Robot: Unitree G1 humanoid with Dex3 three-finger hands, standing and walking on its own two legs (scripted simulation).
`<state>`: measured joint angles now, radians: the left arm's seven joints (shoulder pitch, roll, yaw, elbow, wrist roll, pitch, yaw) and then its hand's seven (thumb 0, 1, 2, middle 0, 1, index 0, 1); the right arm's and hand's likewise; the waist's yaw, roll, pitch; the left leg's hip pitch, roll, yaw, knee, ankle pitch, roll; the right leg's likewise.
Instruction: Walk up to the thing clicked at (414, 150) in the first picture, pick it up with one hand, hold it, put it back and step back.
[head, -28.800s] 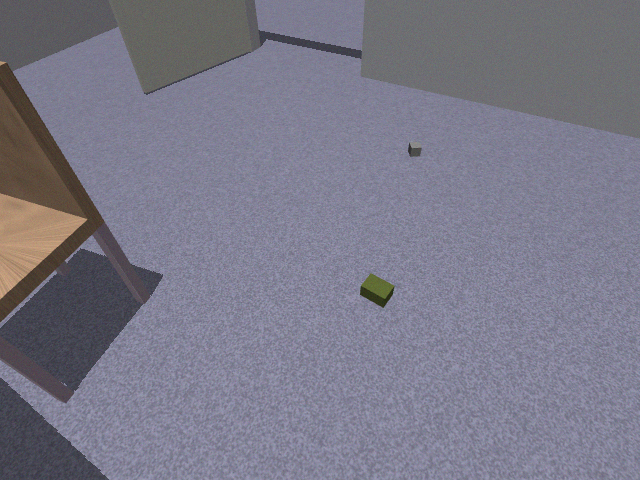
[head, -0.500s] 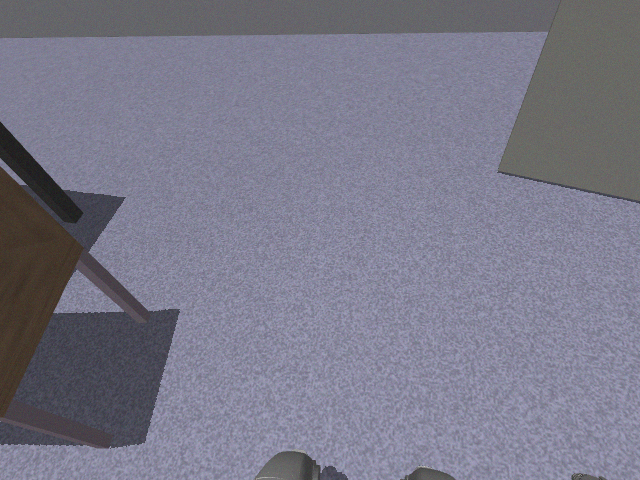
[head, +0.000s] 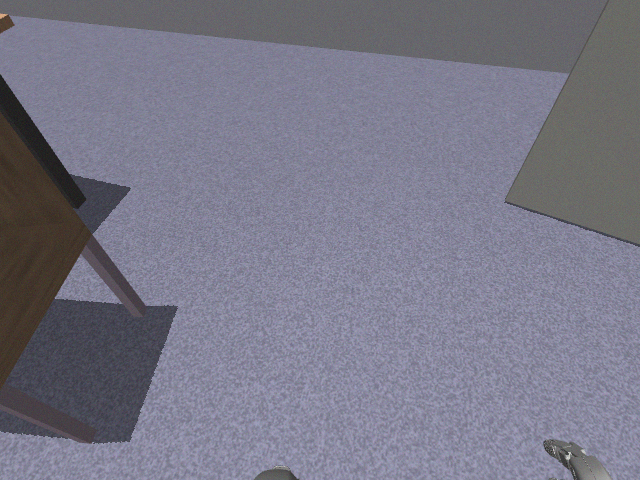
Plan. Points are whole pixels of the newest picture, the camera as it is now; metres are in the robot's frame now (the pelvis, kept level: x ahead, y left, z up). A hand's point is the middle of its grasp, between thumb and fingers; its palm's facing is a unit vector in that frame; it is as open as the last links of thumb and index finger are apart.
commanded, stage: walk up
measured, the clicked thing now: out of the picture -0.59 -0.50 -0.72
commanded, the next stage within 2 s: stand in 0.42 s
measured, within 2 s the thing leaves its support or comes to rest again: neither
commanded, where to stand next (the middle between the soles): +0.04 +0.01 m, yaw -2 degrees
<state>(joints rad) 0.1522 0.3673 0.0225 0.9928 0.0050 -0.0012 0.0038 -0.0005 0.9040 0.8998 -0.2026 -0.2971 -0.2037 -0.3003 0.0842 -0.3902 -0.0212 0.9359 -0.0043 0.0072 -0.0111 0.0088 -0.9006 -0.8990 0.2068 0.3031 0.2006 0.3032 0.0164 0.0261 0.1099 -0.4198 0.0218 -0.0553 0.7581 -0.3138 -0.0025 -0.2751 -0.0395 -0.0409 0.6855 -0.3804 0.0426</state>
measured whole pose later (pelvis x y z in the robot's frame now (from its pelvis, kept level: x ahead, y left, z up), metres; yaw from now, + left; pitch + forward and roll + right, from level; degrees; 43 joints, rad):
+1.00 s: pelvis +0.02 -0.02 +0.03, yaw +0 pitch -2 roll +0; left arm 0.09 0.34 0.02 1.15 0.01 0.00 -0.01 0.00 0.90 0.90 -0.20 -0.30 -0.20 -0.30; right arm 0.05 -0.34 -0.01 1.14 -0.01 0.00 0.01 0.01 -0.90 -0.90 0.20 0.30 0.20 0.30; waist 0.01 0.00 0.05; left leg -0.19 0.03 -0.04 0.37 -0.15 -0.03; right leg -0.07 -0.03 -0.04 0.34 -0.23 0.03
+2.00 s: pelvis +0.03 -0.02 +0.03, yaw -1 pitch -2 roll +0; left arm 0.11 0.35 0.01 1.13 0.01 0.00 -0.01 0.00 0.90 0.90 -0.20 -0.30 -0.20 -0.30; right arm 0.07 -0.35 0.00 1.14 -0.01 -0.01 0.01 0.01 -0.90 -0.90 0.20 0.30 0.20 0.30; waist 0.01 0.00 0.05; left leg -0.17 0.03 -0.03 0.34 -0.15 -0.03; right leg -0.05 -0.04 -0.04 0.31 -0.23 0.03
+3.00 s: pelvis +0.03 -0.02 +0.03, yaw -1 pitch -2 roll +0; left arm 0.14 0.36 0.01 1.12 0.01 0.00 -0.01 0.00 0.90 0.90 -0.20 -0.30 -0.20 -0.30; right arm 0.10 -0.35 0.00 1.14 -0.01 0.00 0.01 0.01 -0.90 -0.90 0.20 0.30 0.20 0.30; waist 0.01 -0.01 0.05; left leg -0.17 0.03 -0.03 0.35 -0.15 -0.03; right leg -0.05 -0.04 -0.03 0.32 -0.23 0.03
